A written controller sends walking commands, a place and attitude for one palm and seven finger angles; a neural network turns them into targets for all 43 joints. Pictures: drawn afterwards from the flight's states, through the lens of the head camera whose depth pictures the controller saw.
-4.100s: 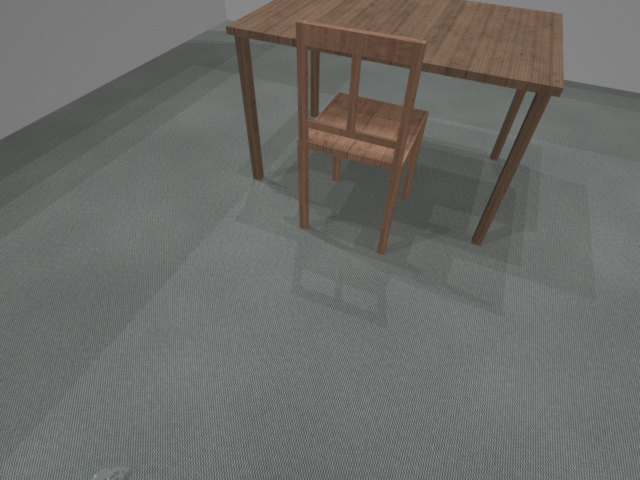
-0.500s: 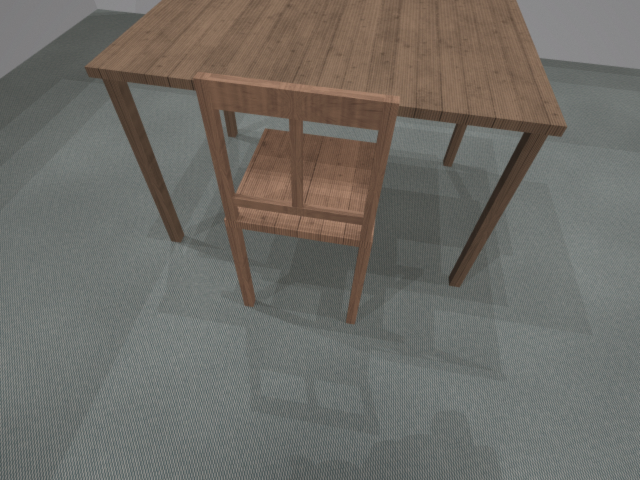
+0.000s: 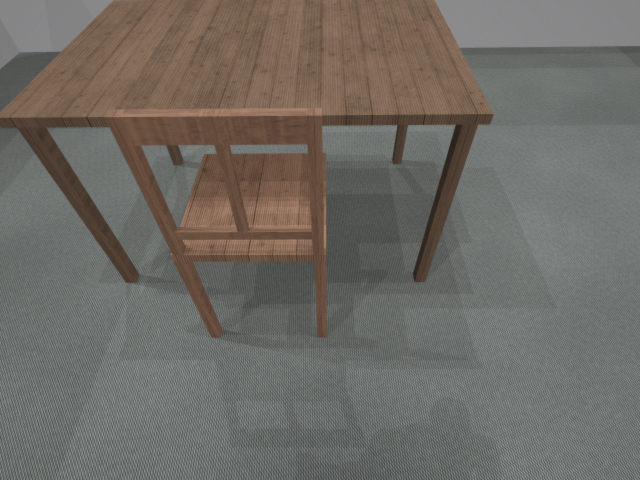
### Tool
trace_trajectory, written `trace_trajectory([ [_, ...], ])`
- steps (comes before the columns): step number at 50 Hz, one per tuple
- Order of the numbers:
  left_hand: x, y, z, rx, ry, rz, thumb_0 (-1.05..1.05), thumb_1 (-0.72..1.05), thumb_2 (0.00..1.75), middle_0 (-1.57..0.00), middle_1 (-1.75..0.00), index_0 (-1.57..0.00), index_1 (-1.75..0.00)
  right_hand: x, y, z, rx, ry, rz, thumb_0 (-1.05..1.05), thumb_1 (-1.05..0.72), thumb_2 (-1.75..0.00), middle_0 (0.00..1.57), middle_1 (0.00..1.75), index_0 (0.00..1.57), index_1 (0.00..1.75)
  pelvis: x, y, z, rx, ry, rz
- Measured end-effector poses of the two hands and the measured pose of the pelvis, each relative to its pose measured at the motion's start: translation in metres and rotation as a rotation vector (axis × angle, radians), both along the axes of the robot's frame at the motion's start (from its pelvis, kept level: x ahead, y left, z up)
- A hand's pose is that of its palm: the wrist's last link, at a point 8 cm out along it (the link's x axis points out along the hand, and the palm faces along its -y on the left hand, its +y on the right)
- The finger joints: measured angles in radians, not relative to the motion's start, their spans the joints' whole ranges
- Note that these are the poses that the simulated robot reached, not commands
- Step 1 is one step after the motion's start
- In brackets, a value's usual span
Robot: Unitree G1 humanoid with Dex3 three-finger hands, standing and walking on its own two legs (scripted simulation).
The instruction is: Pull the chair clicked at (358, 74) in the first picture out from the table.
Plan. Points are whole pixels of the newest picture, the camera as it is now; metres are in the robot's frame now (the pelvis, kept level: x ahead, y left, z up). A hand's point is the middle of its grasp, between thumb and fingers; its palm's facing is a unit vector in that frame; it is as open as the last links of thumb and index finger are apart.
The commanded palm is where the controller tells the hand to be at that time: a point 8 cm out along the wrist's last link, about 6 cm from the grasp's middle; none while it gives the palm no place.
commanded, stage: take the last steps up to it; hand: left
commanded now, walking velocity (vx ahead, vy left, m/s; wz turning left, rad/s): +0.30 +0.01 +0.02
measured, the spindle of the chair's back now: (233, 190) +0.69 +0.20 -0.09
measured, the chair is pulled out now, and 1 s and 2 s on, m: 0.00 0.00 0.00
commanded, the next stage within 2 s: come to a stop and stand still in 0.54 s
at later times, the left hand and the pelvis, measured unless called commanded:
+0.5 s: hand out of the picture +0.08 +0.17 -0.19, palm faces +0.10 -0.99 -0.13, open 7.3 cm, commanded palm none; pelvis +0.16 +0.02 -0.01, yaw +0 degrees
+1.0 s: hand (219, 380) +0.30 +0.18 -0.16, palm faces +0.03 -0.97 -0.25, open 7.2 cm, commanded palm none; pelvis +0.24 -0.01 +0.00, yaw +1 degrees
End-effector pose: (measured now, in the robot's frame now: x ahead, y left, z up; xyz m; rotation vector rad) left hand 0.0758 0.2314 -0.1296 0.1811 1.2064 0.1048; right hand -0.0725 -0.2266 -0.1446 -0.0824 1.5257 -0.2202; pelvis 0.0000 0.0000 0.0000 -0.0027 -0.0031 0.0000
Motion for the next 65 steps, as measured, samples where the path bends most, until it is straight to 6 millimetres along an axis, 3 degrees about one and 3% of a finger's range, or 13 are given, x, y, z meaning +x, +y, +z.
trace_trajectory([
  [2, 0.003, -0.009, 0.004, -0.002, -0.023, 0.025, 0.00, 0.91, 0.90, -0.20, -0.30, -0.20, -0.30, 0.006, -0.006, -0.001, 0.015, 0.032, 0.014, 0.00, -0.91, -0.90, 0.20, 0.30, 0.20, 0.30, 0.010, -0.006, 0.002, -0.001, -0.007, 0.013],
  [5, -0.003, -0.011, 0.009, 0.022, -0.013, 0.081, -0.01, 0.94, 0.90, -0.20, -0.30, -0.20, -0.30, 0.037, -0.016, 0.003, 0.019, 0.002, 0.032, 0.01, -0.91, -0.90, 0.20, 0.30, 0.20, 0.30, 0.025, -0.013, 0.008, 0.007, -0.011, 0.012],
  [11, -0.030, -0.017, 0.005, 0.016, 0.144, 0.107, -0.01, 0.93, 0.90, -0.20, -0.30, -0.20, -0.30, 0.132, -0.022, 0.008, 0.007, -0.161, 0.064, 0.01, -0.91, -0.90, 0.20, 0.30, 0.20, 0.30, 0.059, -0.015, 0.012, 0.001, -0.009, 0.016],
  [17, -0.046, -0.025, -0.007, -0.040, 0.293, 0.159, 0.00, 0.92, 0.90, -0.20, -0.30, -0.20, -0.30, 0.235, -0.006, 0.011, 0.006, -0.280, 0.141, 0.00, -0.91, -0.90, 0.20, 0.30, 0.20, 0.30, 0.101, -0.004, 0.005, -0.015, -0.005, 0.017],
  [21, -0.038, -0.019, -0.024, -0.077, 0.369, 0.189, 0.00, 0.91, 0.90, -0.20, -0.30, -0.20, -0.30, 0.297, 0.013, 0.007, -0.016, -0.353, 0.191, 0.00, -0.91, -0.90, 0.20, 0.30, 0.20, 0.30, 0.137, 0.012, -0.010, -0.020, -0.008, 0.015],
  [24, -0.013, -0.010, -0.031, -0.086, 0.381, 0.181, 0.00, 0.91, 0.90, -0.20, -0.30, -0.20, -0.30, 0.320, 0.024, 0.007, -0.032, -0.384, 0.191, 0.00, -0.91, -0.90, 0.20, 0.30, 0.20, 0.30, 0.155, 0.020, -0.013, -0.006, -0.017, 0.004],
  [33, 0.130, 0.013, -0.014, -0.047, 0.128, 0.110, 0.00, 0.92, 0.90, -0.20, -0.30, -0.20, -0.30, 0.319, 0.020, 0.022, -0.055, -0.296, 0.118, -0.01, -0.94, -0.90, 0.20, 0.30, 0.20, 0.30, 0.200, 0.024, 0.008, 0.018, -0.012, -0.008],
  [37, 0.173, 0.017, -0.005, 0.005, 0.074, 0.088, 0.01, 0.94, 0.90, -0.20, -0.30, -0.20, -0.30, 0.314, 0.019, 0.015, -0.024, -0.234, 0.099, -0.01, -0.93, -0.90, 0.20, 0.30, 0.20, 0.30, 0.219, 0.016, 0.009, 0.026, -0.011, -0.002],
  [41, 0.201, 0.007, -0.005, 0.040, 0.044, 0.065, 0.01, 0.94, 0.90, -0.20, -0.30, -0.20, -0.30, 0.311, 0.016, -0.002, 0.018, -0.174, 0.070, 0.00, -0.92, -0.90, 0.20, 0.30, 0.20, 0.30, 0.236, 0.003, 0.001, 0.047, -0.017, -0.007],
  [47, 0.217, -0.008, 0.002, 0.056, 0.064, 0.043, 0.00, 0.94, 0.90, -0.20, -0.30, -0.20, -0.30, 0.311, 0.011, -0.010, 0.055, -0.123, 0.024, 0.00, -0.92, -0.90, 0.20, 0.30, 0.20, 0.30, 0.246, -0.007, 0.003, 0.022, -0.008, 0.007],
  [52, 0.216, -0.004, 0.003, 0.050, 0.041, 0.074, 0.00, 0.93, 0.90, -0.20, -0.30, -0.20, -0.30, 0.310, 0.006, -0.005, 0.030, -0.090, 0.057, 0.00, -0.91, -0.90, 0.20, 0.30, 0.20, 0.30, 0.235, -0.002, 0.005, 0.022, -0.004, 0.020],
  [59, 0.187, 0.025, -0.010, 0.026, 0.043, 0.099, 0.00, 0.92, 0.90, -0.21, -0.30, -0.21, -0.30, 0.310, 0.012, 0.006, -0.045, -0.168, 0.095, 0.00, -0.91, -0.90, 0.20, 0.30, 0.20, 0.30, 0.207, 0.023, 0.001, 0.011, -0.009, 0.024],
  [65, 0.150, 0.052, -0.017, 0.005, 0.097, 0.120, 0.00, 0.91, 0.90, -0.20, -0.30, -0.20, -0.30, 0.287, 0.040, 0.018, -0.066, -0.207, 0.101, 0.00, -0.91, -0.90, 0.20, 0.30, 0.20, 0.30, 0.190, 0.044, 0.004, 0.010, -0.031, 0.008],
])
